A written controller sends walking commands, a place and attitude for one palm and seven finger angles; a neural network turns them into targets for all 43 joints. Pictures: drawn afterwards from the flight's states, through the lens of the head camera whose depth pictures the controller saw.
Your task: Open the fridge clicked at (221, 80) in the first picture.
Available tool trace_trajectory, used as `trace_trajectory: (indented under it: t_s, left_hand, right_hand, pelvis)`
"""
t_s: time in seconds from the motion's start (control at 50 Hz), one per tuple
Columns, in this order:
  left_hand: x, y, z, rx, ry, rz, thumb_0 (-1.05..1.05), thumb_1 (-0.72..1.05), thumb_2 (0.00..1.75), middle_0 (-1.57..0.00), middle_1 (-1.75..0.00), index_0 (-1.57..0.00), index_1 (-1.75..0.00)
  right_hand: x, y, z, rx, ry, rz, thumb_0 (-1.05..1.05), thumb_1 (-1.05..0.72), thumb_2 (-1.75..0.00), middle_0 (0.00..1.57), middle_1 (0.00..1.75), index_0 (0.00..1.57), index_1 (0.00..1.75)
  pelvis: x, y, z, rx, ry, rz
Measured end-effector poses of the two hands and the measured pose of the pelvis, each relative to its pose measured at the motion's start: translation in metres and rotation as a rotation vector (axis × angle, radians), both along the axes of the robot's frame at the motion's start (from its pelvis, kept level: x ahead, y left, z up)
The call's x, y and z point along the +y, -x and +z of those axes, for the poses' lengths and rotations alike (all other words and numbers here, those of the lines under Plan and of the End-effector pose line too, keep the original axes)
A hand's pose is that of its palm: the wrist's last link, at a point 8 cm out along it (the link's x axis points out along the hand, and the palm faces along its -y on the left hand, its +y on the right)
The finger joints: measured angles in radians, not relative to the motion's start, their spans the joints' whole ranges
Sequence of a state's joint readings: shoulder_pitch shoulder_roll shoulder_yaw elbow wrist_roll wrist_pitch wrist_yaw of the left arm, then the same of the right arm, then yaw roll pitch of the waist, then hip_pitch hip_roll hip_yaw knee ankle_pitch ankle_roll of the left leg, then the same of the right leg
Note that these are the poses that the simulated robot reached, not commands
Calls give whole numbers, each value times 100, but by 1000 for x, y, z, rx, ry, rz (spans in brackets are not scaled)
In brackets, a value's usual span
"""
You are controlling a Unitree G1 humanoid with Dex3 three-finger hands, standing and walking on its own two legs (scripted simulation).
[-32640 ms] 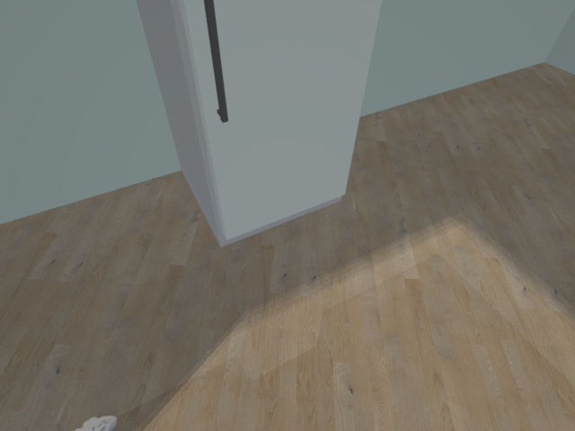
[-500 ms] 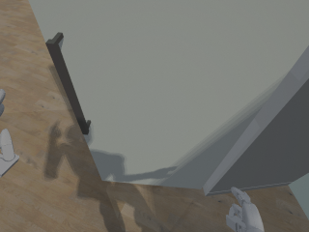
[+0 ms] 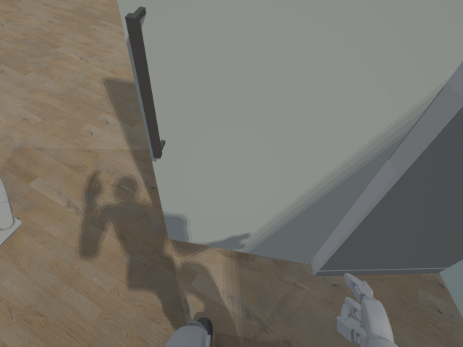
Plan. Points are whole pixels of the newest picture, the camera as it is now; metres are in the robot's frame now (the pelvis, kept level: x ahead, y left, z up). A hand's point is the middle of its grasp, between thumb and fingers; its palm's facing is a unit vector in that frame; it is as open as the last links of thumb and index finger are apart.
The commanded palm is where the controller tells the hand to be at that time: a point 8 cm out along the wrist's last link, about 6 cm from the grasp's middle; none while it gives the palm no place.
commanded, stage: step back with the hand held close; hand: left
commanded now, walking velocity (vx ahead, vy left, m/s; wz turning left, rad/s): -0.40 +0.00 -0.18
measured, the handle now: (150, 96) +0.57 +0.22 +0.10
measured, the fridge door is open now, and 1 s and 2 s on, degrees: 78 78 78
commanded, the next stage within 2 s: stop stepping back and stand still in 0.36 s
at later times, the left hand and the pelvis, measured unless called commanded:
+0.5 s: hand out of the picture +0.09 +0.26 +0.20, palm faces +0.29 -0.86 -0.42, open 7.4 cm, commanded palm +0.03 +0.31 +0.19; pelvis -0.15 +0.03 +0.02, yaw -7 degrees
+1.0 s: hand out of the picture +0.01 +0.23 +0.19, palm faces +0.22 -0.81 -0.54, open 7.5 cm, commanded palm -0.04 +0.30 +0.19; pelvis -0.23 +0.02 +0.00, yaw -8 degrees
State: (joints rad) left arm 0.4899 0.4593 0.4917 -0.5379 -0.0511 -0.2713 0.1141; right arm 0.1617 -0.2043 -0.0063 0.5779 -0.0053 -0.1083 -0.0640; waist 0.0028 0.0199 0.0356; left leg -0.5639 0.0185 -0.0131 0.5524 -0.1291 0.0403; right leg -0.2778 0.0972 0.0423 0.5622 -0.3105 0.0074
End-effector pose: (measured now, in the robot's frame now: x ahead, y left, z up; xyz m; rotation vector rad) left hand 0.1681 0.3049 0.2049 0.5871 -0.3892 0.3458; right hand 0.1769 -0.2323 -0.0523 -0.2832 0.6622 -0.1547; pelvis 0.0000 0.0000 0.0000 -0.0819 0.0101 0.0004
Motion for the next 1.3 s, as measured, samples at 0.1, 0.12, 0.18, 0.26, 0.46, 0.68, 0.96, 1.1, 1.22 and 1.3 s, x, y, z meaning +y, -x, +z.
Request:
trace_trajectory:
  t_s: [0.1,0.12,0.18,0.26,0.46,0.68,0.96,1.1,1.22,1.3]
  left_hand:
    - [1,32,-9,47,69,-2,2,89,90,-22,-31,-21,-30]
    - [4,35,-11,45,83,1,2,89,90,-22,-31,-21,-30]
    - [17,38,-15,13,103,2,2,88,90,-22,-31,-21,-30]
    - [30,41,-13,4,109,-7,2,89,90,-22,-31,-21,-30]
    - [3,102,13,21,74,-153,2,89,90,-22,-31,-21,-30]
    - [-8,170,2,44,86,-129,2,88,90,-22,-31,-21,-30]
    - [-24,176,1,69,6,-189,2,89,90,-21,-30,-20,-30]
    - [-13,208,14,63,-43,-84,1,88,90,-22,-31,-21,-30]
    - [12,188,-11,90,118,70,1,89,90,-22,-31,-21,-30]
    - [4,166,-26,90,177,5,2,89,90,-21,-30,-20,-30]
  right_hand:
    - [4,28,2,67,1,-19,1,-91,-90,21,30,20,30]
    - [6,34,4,76,11,-22,1,-91,-90,21,30,20,30]
    - [13,47,5,66,47,-26,1,-91,-90,21,30,20,30]
    - [28,68,9,32,22,-24,1,-91,-90,20,30,20,30]
    - [38,161,16,20,-57,-85,1,-90,-90,21,30,20,30]
    - [1,282,-10,135,-33,-203,1,-91,-90,21,30,20,30]
    - [4,331,-16,69,-63,-259,1,-91,-90,20,30,20,30]
    - [2,321,-32,160,-99,-202,1,-91,-90,21,30,20,30]
    - [-1,288,-24,121,-59,-153,2,-91,-90,21,30,20,30]
    - [1,256,-17,52,-15,-139,2,-91,-90,20,30,20,30]
  pelvis:
    - [8,12,8,-3,-45,-26]
    - [11,14,10,2,-52,-30]
    - [22,30,5,16,-48,-15]
    - [30,67,8,-13,-44,-40]
    - [33,130,21,46,10,-113]
    - [26,188,13,25,-93,-193]
    - [25,225,6,-16,-89,-155]
    - [19,216,12,-15,-95,-152]
    - [25,205,17,-28,-112,-129]
    - [35,196,8,-36,-87,-127]
